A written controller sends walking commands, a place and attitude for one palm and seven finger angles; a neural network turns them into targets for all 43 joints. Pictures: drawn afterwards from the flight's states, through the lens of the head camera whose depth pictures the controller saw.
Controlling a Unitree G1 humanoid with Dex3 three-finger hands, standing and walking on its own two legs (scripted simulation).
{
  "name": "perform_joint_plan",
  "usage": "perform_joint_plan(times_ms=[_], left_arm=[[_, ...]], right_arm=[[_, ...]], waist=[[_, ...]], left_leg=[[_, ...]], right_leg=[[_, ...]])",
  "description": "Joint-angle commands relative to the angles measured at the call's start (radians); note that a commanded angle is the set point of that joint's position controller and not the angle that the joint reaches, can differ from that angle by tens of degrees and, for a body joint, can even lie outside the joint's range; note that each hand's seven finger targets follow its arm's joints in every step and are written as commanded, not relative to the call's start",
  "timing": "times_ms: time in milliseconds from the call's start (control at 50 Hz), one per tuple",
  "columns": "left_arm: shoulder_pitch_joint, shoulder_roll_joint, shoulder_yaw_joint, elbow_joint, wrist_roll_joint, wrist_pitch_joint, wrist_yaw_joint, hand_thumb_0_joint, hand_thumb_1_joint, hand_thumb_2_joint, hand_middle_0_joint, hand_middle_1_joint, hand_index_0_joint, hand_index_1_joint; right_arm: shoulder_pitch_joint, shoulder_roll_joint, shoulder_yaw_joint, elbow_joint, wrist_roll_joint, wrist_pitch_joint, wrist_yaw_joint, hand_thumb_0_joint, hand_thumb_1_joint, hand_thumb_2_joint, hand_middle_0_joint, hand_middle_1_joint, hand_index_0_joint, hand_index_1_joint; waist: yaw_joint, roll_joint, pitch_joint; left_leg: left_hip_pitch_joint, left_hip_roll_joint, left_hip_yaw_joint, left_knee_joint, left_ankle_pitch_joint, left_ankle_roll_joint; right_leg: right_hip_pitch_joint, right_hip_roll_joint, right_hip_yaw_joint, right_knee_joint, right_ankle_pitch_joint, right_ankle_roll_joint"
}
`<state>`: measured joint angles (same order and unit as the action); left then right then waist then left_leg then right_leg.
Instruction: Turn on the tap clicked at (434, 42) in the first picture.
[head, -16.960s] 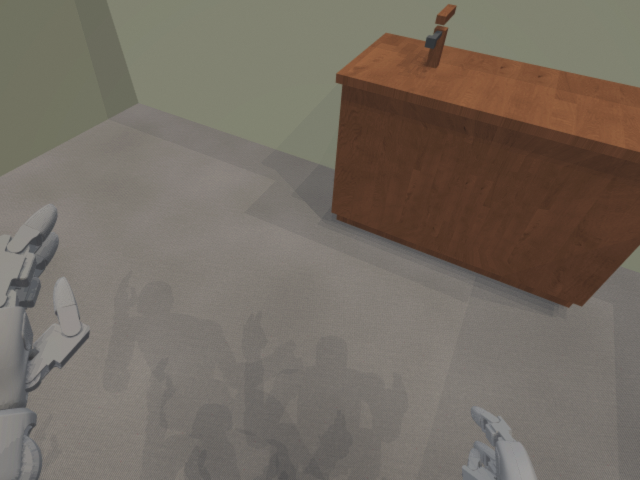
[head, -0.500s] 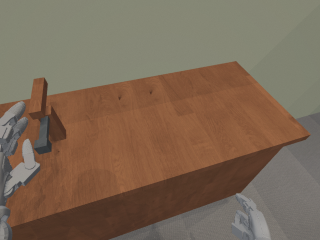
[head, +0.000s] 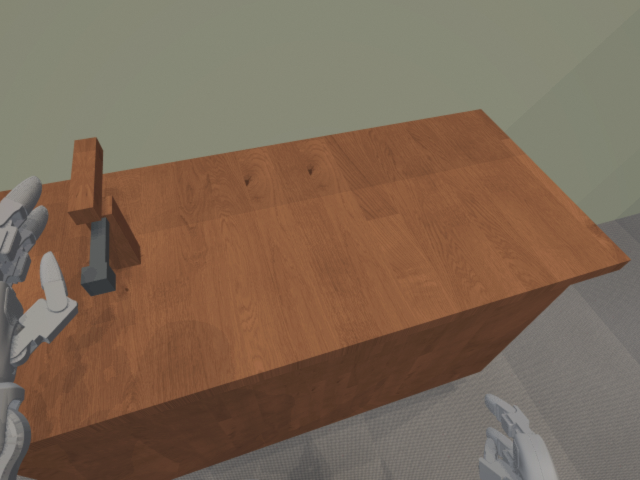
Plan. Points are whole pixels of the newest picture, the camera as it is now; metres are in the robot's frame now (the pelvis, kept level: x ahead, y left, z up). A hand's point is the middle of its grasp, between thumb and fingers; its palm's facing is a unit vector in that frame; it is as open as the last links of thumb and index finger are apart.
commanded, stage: come to a stop and stand still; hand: left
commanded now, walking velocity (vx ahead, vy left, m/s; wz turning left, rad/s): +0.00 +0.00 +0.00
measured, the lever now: (98, 279) +0.31 +0.30 +0.07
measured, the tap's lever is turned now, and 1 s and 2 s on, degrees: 0 0 0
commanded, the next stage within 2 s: look again from close up in 0.66 s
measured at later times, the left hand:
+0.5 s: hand (10, 297) +0.24 +0.32 +0.15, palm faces +0.38 -0.86 -0.34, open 7.4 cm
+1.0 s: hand (14, 308) +0.22 +0.30 +0.16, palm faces +0.40 -0.84 -0.36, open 7.4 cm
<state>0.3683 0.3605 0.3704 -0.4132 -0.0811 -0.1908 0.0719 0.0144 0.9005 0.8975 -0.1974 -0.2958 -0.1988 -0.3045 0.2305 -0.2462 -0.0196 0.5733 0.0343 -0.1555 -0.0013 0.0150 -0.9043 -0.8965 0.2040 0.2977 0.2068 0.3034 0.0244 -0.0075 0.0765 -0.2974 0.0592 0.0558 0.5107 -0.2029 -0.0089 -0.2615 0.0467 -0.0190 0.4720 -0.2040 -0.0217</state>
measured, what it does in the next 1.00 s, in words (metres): stands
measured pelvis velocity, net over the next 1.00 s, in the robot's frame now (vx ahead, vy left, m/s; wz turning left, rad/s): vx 0.01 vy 0.04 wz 0.05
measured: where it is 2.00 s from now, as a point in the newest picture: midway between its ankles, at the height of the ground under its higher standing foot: outside the picture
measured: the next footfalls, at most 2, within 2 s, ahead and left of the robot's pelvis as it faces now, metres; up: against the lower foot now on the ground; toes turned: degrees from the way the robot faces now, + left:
none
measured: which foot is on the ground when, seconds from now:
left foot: down 0.00-1.00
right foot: down 0.00-1.00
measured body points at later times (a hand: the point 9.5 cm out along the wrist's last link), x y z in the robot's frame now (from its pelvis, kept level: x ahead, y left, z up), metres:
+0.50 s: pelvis +0.02 +0.06 +0.00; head +0.05 +0.10 +0.45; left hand +0.21 +0.36 +0.17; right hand +0.22 -0.13 -0.06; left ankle +0.04 +0.13 -0.74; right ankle +0.03 -0.10 -0.74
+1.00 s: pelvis +0.01 +0.04 +0.00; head +0.03 +0.07 +0.45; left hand +0.19 +0.34 +0.18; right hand +0.18 -0.18 -0.07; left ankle +0.04 +0.13 -0.74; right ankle +0.03 -0.10 -0.74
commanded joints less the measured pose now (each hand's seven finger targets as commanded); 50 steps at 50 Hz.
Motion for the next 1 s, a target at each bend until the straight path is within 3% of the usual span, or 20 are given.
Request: perform_joint_plan(times_ms=[0,20,60,80,120,240,300,320,340,420,440,520,540,620,640,720,740,800,880,980], left_arm=[[-0.018,0.258,0.151,-0.31,0.016,-0.09,0.029,0.0,0.9,0.9,-0.2,-0.3,-0.2,-0.3],[-0.037,0.329,0.22,-0.348,0.02,-0.093,0.044,0.0,0.9,0.9,-0.2,-0.3,-0.2,-0.3],[-0.046,0.276,0.196,-0.34,0.014,-0.107,0.049,0.0,0.9,0.9,-0.2,-0.3,-0.2,-0.3],[-0.062,0.257,0.183,-0.347,0.017,-0.114,0.05,0.0,0.9,0.9,-0.2,-0.3,-0.2,-0.3],[-0.075,0.271,0.199,-0.352,0.025,-0.123,0.054,0.0,0.9,0.9,-0.2,-0.3,-0.2,-0.3],[-0.003,0.114,0.049,-0.241,0.039,-0.113,0.029,0.0,0.9,0.9,-0.2,-0.3,-0.2,-0.3],[-0.003,0.122,0.046,-0.225,0.05,-0.098,0.028,0.0,0.9,0.9,-0.2,-0.3,-0.2,-0.3],[-0.009,0.14,0.063,-0.239,0.053,-0.094,0.032,0.0,0.9,0.9,-0.2,-0.3,-0.2,-0.3],[-0.003,0.121,0.047,-0.212,0.048,-0.091,0.028,0.0,0.9,0.9,-0.2,-0.3,-0.2,-0.3],[-0.087,0.213,0.126,-0.318,0.052,-0.097,0.041,0.0,0.9,0.9,-0.2,-0.3,-0.2,-0.3],[-0.076,0.174,0.096,-0.303,0.046,-0.101,0.036,0.0,0.9,0.9,-0.2,-0.3,-0.2,-0.3],[-0.08,0.206,0.12,-0.377,0.046,-0.108,0.046,0.0,0.9,0.9,-0.2,-0.3,-0.2,-0.3],[-0.065,0.165,0.086,-0.359,0.043,-0.111,0.042,0.0,0.9,0.9,-0.2,-0.3,-0.2,-0.3],[-0.002,0.156,0.093,-0.293,0.044,-0.099,0.048,0.0,0.9,0.9,-0.2,-0.3,-0.2,-0.3],[0.003,0.122,0.058,-0.261,0.042,-0.098,0.041,0.0,0.9,0.9,-0.2,-0.3,-0.2,-0.3],[-0.017,0.152,0.086,-0.24,0.048,-0.093,0.048,0.0,0.9,0.9,-0.2,-0.3,-0.2,-0.3],[-0.009,0.128,0.061,-0.211,0.045,-0.094,0.043,0.0,0.9,0.9,-0.2,-0.3,-0.2,-0.3],[-0.017,0.152,0.076,-0.233,0.045,-0.092,0.046,0.0,0.9,0.9,-0.2,-0.3,-0.2,-0.3],[-0.027,0.173,0.087,-0.281,0.045,-0.102,0.049,0.0,0.9,0.9,-0.2,-0.3,-0.2,-0.3],[-0.009,0.171,0.091,-0.276,0.043,-0.105,0.052,0.0,0.9,0.9,-0.2,-0.3,-0.2,-0.3]], right_arm=[[-0.098,-0.07,-0.019,-0.167,-0.014,-0.075,-0.022,0.0,-0.9,-0.9,0.2,0.3,0.2,0.3],[-0.122,-0.072,-0.013,-0.158,-0.014,-0.068,-0.03,0.0,-0.9,-0.9,0.2,0.3,0.2,0.3],[-0.112,-0.07,-0.016,-0.169,-0.02,-0.068,-0.043,0.0,-0.9,-0.9,0.2,0.3,0.2,0.3],[-0.108,-0.074,-0.019,-0.163,-0.02,-0.07,-0.045,0.0,-0.9,-0.9,0.2,0.3,0.2,0.3],[-0.12,-0.068,-0.009,-0.155,-0.018,-0.077,-0.047,0.0,-0.9,-0.9,0.2,0.3,0.2,0.3],[-0.06,-0.076,-0.012,-0.129,-0.024,-0.094,-0.02,0.0,-0.9,-0.9,0.2,0.3,0.2,0.3],[-0.051,-0.08,-0.019,-0.129,-0.024,-0.08,-0.01,0.0,-0.9,-0.9,0.2,0.3,0.2,0.3],[-0.075,-0.073,-0.013,-0.126,-0.018,-0.073,-0.01,0.0,-0.9,-0.9,0.2,0.3,0.2,0.3],[-0.062,-0.078,-0.012,-0.129,-0.027,-0.062,-0.012,0.0,-0.9,-0.9,0.2,0.3,0.2,0.3],[-0.1,-0.064,-0.006,-0.149,-0.021,-0.045,-0.022,0.0,-0.9,-0.9,0.2,0.3,0.2,0.3],[-0.096,-0.064,-0.003,-0.15,-0.03,-0.039,-0.025,0.0,-0.9,-0.9,0.2,0.3,0.2,0.3],[-0.106,-0.057,-0.003,-0.16,-0.024,-0.045,-0.027,0.0,-0.9,-0.9,0.2,0.3,0.2,0.3],[-0.095,-0.064,-0.003,-0.156,-0.032,-0.042,-0.026,0.0,-0.9,-0.9,0.2,0.3,0.2,0.3],[-0.086,-0.065,-0.01,-0.151,-0.02,-0.038,-0.024,0.0,-0.9,-0.9,0.2,0.3,0.2,0.3],[-0.076,-0.072,-0.009,-0.149,-0.026,-0.031,-0.022,0.0,-0.9,-0.9,0.2,0.3,0.2,0.3],[-0.09,-0.074,-0.015,-0.152,-0.012,-0.02,-0.03,0.0,-0.9,-0.9,0.2,0.3,0.2,0.3],[-0.086,-0.078,-0.012,-0.151,-0.021,-0.014,-0.03,0.0,-0.9,-0.9,0.2,0.3,0.2,0.3],[-0.087,-0.077,-0.018,-0.161,-0.015,-0.013,-0.036,0.0,-0.9,-0.9,0.2,0.3,0.2,0.3],[-0.099,-0.077,-0.017,-0.165,-0.015,-0.021,-0.04,0.0,-0.9,-0.9,0.2,0.3,0.2,0.3],[-0.093,-0.079,-0.019,-0.156,-0.015,-0.027,-0.041,0.0,-0.9,-0.9,0.2,0.3,0.2,0.3]], waist=[[0.015,-0.121,-0.148],[0.01,-0.075,-0.134],[-0.001,0.025,-0.13],[-0.003,0.117,-0.133],[0.003,0.217,-0.151],[-0.006,0.126,-0.182],[-0.007,0.062,-0.186],[-0.008,0.082,-0.192],[-0.011,0.067,-0.184],[-0.009,0.103,-0.195],[-0.01,0.115,-0.195],[-0.007,0.172,-0.214],[-0.009,0.182,-0.212],[-0.011,0.14,-0.203],[-0.013,0.131,-0.189],[-0.014,0.098,-0.155],[-0.015,0.091,-0.152],[-0.015,0.049,-0.158],[-0.013,0.096,-0.163],[-0.015,0.093,-0.157]], left_leg=[[0.082,-0.02,-0.052,-0.03,-0.115,0.032],[0.107,-0.016,-0.06,-0.041,-0.103,0.03],[0.088,0.0,-0.099,-0.095,-0.112,0.038],[0.073,0.017,-0.12,-0.135,-0.112,0.041],[0.035,0.059,-0.154,-0.192,-0.111,0.051],[0.091,0.076,-0.141,-0.167,0.143,0.034],[0.109,0.085,-0.141,-0.146,0.254,0.017],[0.132,0.078,-0.135,-0.144,0.293,0.004],[0.114,0.081,-0.143,-0.153,0.284,0.005],[0.117,0.075,-0.143,-0.162,0.234,-0.008],[0.106,0.074,-0.142,-0.167,0.197,0.003],[0.131,0.068,-0.14,-0.157,0.205,-0.008],[0.118,0.068,-0.144,-0.166,0.185,-0.003],[0.117,0.063,-0.138,-0.155,0.198,-0.013],[0.095,0.063,-0.139,-0.168,0.162,-0.009],[0.064,0.064,-0.148,-0.195,0.063,-0.009],[0.047,0.063,-0.15,-0.204,0.025,0.002],[0.038,0.048,-0.139,-0.188,-0.014,0.019],[0.035,0.04,-0.144,-0.192,-0.051,0.03],[0.037,0.027,-0.14,-0.171,-0.05,0.034]], right_leg=[[-0.028,-0.141,0.151,-0.212,-0.236,0.014],[-0.066,-0.14,0.146,-0.213,-0.258,0.0],[-0.035,-0.126,0.133,-0.175,-0.222,-0.005],[0.001,-0.105,0.124,-0.139,-0.16,-0.005],[0.086,-0.083,0.068,-0.063,-0.043,0.005],[0.114,-0.081,0.019,-0.043,0.114,0.013],[0.112,-0.087,0.019,-0.046,0.141,0.018],[0.102,-0.083,0.005,-0.046,0.144,0.021],[0.102,-0.082,0.003,-0.049,0.133,0.022],[0.123,-0.087,0.002,-0.049,0.111,0.019],[0.129,-0.088,0.003,-0.056,0.103,0.016],[0.139,-0.091,0.002,-0.054,0.118,0.009],[0.141,-0.087,0.001,-0.057,0.104,0.008],[0.143,-0.094,0.004,-0.077,0.133,0.008],[0.14,-0.091,0.004,-0.083,0.119,0.009],[0.134,-0.093,0.008,-0.091,0.087,0.013],[0.138,-0.094,0.007,-0.101,0.077,0.014],[0.159,-0.11,0.028,-0.116,0.092,0.011],[0.16,-0.109,0.034,-0.116,0.072,0.008],[0.143,-0.113,0.051,-0.132,0.065,0.001]])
